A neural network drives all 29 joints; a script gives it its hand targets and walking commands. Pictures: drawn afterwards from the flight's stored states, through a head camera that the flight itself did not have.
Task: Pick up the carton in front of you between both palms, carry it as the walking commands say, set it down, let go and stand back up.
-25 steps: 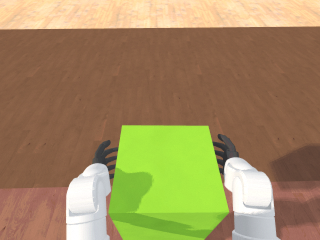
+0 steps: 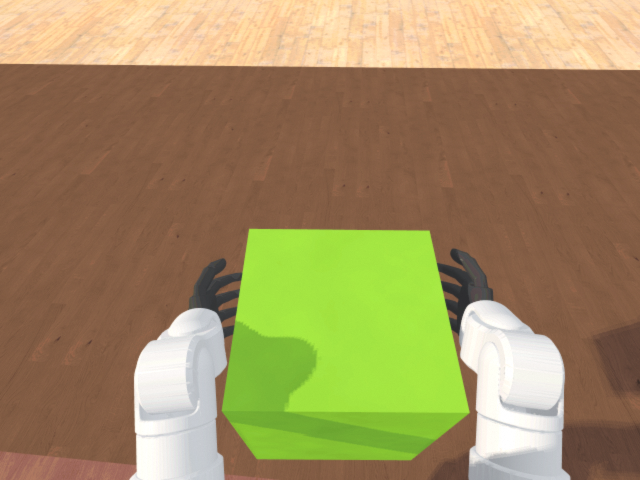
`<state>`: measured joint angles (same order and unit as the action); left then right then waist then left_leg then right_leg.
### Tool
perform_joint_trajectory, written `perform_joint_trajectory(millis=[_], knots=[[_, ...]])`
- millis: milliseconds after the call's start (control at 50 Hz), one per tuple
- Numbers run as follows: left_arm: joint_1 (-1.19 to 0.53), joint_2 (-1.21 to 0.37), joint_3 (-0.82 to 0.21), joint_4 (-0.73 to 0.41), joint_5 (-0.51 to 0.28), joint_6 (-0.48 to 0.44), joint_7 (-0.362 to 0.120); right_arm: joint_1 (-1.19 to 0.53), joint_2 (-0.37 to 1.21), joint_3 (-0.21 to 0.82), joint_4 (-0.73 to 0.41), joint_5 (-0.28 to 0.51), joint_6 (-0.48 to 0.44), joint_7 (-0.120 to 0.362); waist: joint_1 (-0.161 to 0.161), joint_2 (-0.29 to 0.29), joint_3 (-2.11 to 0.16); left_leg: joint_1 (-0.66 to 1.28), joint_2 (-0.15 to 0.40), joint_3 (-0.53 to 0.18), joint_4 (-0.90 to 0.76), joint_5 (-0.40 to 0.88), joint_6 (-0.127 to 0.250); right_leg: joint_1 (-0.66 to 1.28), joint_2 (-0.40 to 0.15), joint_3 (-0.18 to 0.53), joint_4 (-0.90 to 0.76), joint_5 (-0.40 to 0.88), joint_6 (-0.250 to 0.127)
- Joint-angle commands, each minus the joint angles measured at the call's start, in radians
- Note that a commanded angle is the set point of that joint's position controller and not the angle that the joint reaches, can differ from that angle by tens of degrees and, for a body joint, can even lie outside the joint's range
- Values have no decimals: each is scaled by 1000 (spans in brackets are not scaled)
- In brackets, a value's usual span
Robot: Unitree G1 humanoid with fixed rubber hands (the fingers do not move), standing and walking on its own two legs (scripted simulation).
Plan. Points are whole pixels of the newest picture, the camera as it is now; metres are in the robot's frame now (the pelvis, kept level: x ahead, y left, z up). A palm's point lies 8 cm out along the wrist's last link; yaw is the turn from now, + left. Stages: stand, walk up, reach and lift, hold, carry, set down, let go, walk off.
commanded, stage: carry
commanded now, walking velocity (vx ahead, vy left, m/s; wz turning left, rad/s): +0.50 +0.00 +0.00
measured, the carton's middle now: (336, 353) +0.27 +0.01 +0.01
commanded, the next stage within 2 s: none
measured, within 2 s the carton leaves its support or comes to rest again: neither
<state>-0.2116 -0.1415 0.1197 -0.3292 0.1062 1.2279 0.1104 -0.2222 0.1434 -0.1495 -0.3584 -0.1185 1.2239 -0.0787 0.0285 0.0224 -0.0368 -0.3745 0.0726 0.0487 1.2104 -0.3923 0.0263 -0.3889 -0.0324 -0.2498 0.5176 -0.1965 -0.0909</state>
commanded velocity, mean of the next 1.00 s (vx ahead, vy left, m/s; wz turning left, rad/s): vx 0.49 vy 0.00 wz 0.00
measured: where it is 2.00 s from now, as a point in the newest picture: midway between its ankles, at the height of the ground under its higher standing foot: (339, 281)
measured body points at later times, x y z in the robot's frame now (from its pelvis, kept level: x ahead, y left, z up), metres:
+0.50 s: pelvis +0.33 +0.04 -0.02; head +0.39 +0.05 +0.43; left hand +0.72 +0.16 +0.05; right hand +0.69 -0.15 +0.07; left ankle +0.38 +0.08 -0.74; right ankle +0.19 -0.08 -0.64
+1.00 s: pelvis +0.67 +0.00 -0.04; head +0.74 +0.00 +0.40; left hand +1.05 +0.17 +0.04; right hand +1.06 -0.14 +0.05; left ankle +0.59 +0.14 -0.68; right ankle +0.69 -0.03 -0.77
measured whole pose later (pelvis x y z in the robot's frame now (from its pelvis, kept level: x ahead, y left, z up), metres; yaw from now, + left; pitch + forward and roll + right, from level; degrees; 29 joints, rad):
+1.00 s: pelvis +0.67 +0.00 -0.04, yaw -1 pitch +5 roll +2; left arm -0.67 -0.02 0.22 0.06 0.06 1.21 0.14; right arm -0.69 0.03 -0.24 0.06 -0.07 1.19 -0.12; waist 0.06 -0.02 0.05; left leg -0.54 -0.01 0.00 1.23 -0.43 0.05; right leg -0.40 0.06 -0.12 0.56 -0.17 -0.14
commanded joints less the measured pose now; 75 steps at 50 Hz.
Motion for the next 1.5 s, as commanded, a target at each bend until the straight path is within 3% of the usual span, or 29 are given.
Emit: perform_joint_trajectory(millis=[0, 140, 260, 320, 340, 360, 380, 400, 460, 600, 700, 760, 800, 820, 840, 860, 900, 940, 980, 1060, 1120, 1160, 1220, 1240, 1260, 1280, 1300, 1340, 1480], knots=[[-621, -855, -744, -104, -460, -20, -269, -519, 860, 762, 3, 409, -7, 227, -11, -89, -356, -241, 39, -36, -21, 101, 15, 439, -277, 367, -241, 216, -52], [-824, -754, -712, 51, -485, -42, -257, -724, 776, 739, 147, 402, -31, 184, 14, -137, -264, -329, 11, 50, -390, 244, -10, 440, -208, 212, -257, 245, -91], [-973, -775, -614, 244, -470, -38, -230, -894, 787, 644, 318, 435, -19, 186, 21, -160, -218, -195, -34, 92, -653, 436, 44, 469, -178, 132, -178, 418, -44], [-1076, -827, -580, 322, -471, -45, -222, -967, 818, 575, 431, 442, -24, 197, -66, -117, -312, 111, -109, 159, -741, 388, 60, 446, -131, 51, 113, 608, 13], [-1119, -843, -571, 341, -473, -48, -219, -979, 830, 553, 465, 441, -29, 202, -106, -35, -378, 299, -77, 121, -739, 329, 44, 340, -92, 36, 336, 443, 34], [-1149, -863, -554, 358, -476, -50, -216, -987, 834, 526, 493, 442, -32, 205, -101, 111, -424, 444, 110, -163, -702, 345, 45, 141, -38, 71, 535, 150, 47], [-1167, -889, -540, 373, -469, -51, -211, -1031, 839, 508, 527, 443, -41, 208, -84, 347, -479, 628, 284, -593, -816, 317, 179, -173, 114, 155, 768, -299, 71], [-1218, -900, -532, 361, -470, -57, -205, -1062, 886, 510, 523, 467, -46, 214, -84, 302, -477, 650, 286, -587, -829, 321, 218, -266, 79, 241, 868, -311, 38], [-1298, -991, -537, 311, -485, -77, -182, -1218, 1012, 554, 405, 534, -63, 224, -78, 77, -446, 538, 213, -357, -776, 592, 181, -311, -3, 264, 765, -206, 15], [-1172, -985, -566, 229, -435, -93, -145, -1147, 1003, 599, 278, 532, -69, 201, -105, 85, -496, 656, 155, -171, -707, 958, 169, -398, 9, 196, 475, -66, 34], [-1161, -905, -617, 147, -424, -84, -147, -1103, 930, 656, 218, 525, -64, 200, -140, 86, -419, 624, 30, -34, -664, 986, 135, -263, 100, 78, 48, 239, 39], [-1115, -841, -607, 173, -410, -62, -163, -1056, 887, 663, 263, 512, -54, 204, -77, 106, -438, 509, 26, 16, -529, 983, 91, 71, 124, 66, -122, 425, -1], [-1082, -809, -583, 213, -399, -51, -182, -1066, 866, 664, 307, 504, -44, 211, 25, 19, -472, 284, 6, 59, -248, 695, 56, 386, -2, 170, -111, 566, -4], [-1084, -781, -561, 241, -396, -42, -193, -1074, 866, 661, 342, 500, -36, 213, 13, -129, -517, 54, -60, 43, -104, 120, 53, 608, -190, 379, 105, 1032, -29], [-1076, -757, -540, 295, -389, -37, -200, -1057, 885, 634, 381, 497, -22, 210, 43, -328, -625, -252, -164, -47, 218, -230, 10, 854, -368, 722, 87, 904, -252], [-1063, -801, -547, 316, -413, -34, -211, -1079, 869, 624, 372, 483, -19, 205, 69, -268, -652, -347, -126, -90, 296, -222, 35, 863, -377, 791, 19, 548, -296], [-1176, -893, -567, 263, -473, -36, -233, -1138, 917, 610, 357, 472, -25, 196, 57, -92, -503, -406, -82, -88, 161, -113, 36, 691, -270, 661, -38, 465, -208], [-1286, -973, -606, 230, -541, -42, -245, -1134, 935, 582, 363, 443, -35, 180, 36, -45, -470, -355, -63, -81, 32, -21, 23, 573, -234, 587, -72, 455, -151], [-1325, -1008, -619, 209, -574, -54, -248, -1108, 947, 570, 366, 421, -46, 163, 31, -70, -472, -332, -55, -59, -60, 2, 10, 539, -212, 531, -78, 494, -125], [-1292, -1007, -616, 208, -585, -67, -250, -1057, 932, 568, 365, 385, -65, 136, 46, -130, -458, -366, -85, 21, -288, 172, 3, 582, -148, 378, -6, 961, -81], [-1259, -977, -612, 202, -578, -69, -248, -1059, 905, 585, 333, 379, -65, 126, 57, -141, -448, -259, -150, 101, -528, 379, 4, 557, -62, 264, 52, 991, -44], [-1217, -956, -599, 232, -560, -64, -247, -1042, 894, 594, 338, 384, -56, 131, 58, -143, -443, -106, -174, 116, -675, 537, 14, 490, -40, 210, 105, 848, -38], [-1177, -928, -594, 293, -530, -57, -249, -1030, 883, 587, 362, 390, -38, 154, -56, -93, -441, 305, -92, 86, -912, 861, 41, 281, -15, 142, 356, 548, 26], [-1174, -917, -586, 318, -519, -56, -251, -1026, 864, 577, 380, 395, -33, 164, -61, 18, -444, 481, 65, -58, -814, 1295, 41, 96, 42, 128, 509, 72, 41], [-1172, -932, -573, 357, -508, -45, -249, -1037, 838, 557, 418, 388, -31, 169, -55, 142, -547, 746, 291, -306, -592, 1805, 207, -135, 119, 236, 676, -455, 88], [-1138, -920, -548, 387, -492, -36, -244, -1009, 849, 554, 462, 399, -29, 176, -72, 133, -625, 767, 348, -349, -585, 1702, 294, -180, 82, 321, 728, -494, 82], [-1154, -923, -543, 373, -484, -34, -239, -1010, 888, 556, 468, 418, -35, 186, -79, 114, -616, 703, 305, -353, -644, 1411, 303, -195, 58, 331, 675, -464, 72], [-1240, -968, -553, 305, -487, -44, -226, -1133, 970, 588, 378, 477, -43, 205, -46, 38, -572, 566, 230, -319, -729, 1091, 242, -136, 26, 316, 458, -373, 65], [-1182, -957, -587, 187, -445, -67, -164, -1155, 987, 648, 237, 534, -46, 200, -62, 105, -625, 541, 146, -149, -686, 1254, 151, 14, 68, 238, 166, -149, 76]])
